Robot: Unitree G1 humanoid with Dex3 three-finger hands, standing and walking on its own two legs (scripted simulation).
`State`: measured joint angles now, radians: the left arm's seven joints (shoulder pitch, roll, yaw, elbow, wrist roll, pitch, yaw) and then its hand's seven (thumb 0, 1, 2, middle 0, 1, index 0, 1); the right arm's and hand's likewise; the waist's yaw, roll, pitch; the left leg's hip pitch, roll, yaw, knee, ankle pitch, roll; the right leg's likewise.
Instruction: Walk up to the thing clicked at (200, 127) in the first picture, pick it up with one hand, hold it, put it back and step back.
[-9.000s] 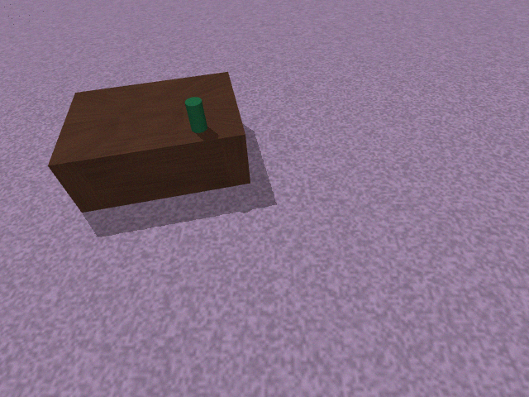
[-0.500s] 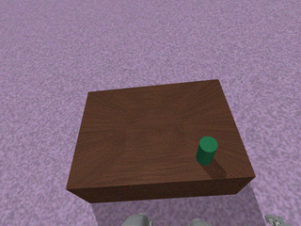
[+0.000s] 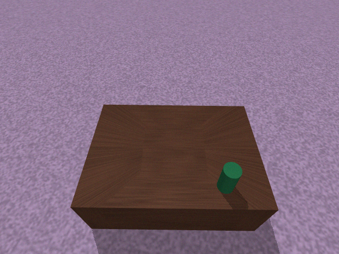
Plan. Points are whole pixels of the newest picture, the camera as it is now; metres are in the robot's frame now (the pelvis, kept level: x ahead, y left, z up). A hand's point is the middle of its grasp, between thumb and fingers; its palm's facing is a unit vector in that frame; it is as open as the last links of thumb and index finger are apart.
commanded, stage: walk up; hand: right
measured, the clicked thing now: (228, 178) +0.49 -0.23 -0.35
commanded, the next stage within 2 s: stand in 1.00 s
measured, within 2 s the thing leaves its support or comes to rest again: neither
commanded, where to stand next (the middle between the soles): +0.08 -0.01 m, yaw +0 degrees
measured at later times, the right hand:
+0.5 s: hand out of the picture +0.09 -0.26 -0.14, palm faces -0.06 +0.94 -0.34, open 7.4 cm
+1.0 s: hand out of the picture +0.08 -0.26 -0.14, palm faces -0.04 +0.94 -0.35, open 7.4 cm
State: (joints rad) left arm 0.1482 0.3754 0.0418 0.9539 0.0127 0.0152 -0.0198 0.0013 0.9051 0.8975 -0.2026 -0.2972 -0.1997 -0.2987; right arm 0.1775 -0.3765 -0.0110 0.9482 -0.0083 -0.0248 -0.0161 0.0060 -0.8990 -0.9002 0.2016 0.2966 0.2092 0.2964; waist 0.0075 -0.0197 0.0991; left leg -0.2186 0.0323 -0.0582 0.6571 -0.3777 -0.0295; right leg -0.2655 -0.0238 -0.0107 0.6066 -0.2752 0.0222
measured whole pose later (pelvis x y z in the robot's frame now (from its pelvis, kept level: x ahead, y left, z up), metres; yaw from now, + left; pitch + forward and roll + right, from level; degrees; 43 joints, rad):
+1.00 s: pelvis +0.01 -0.01 +0.02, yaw +1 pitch -2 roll +0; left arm 0.08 0.34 0.03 1.13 0.02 0.00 -0.02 0.00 0.90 0.90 -0.20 -0.30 -0.20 -0.30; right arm 0.13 -0.36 0.00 1.11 -0.01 -0.02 0.00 0.00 -0.90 -0.90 0.20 0.30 0.21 0.30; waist 0.00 0.01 0.05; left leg -0.10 0.03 -0.07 0.38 -0.23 -0.04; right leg -0.16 -0.04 -0.03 0.37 -0.17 0.02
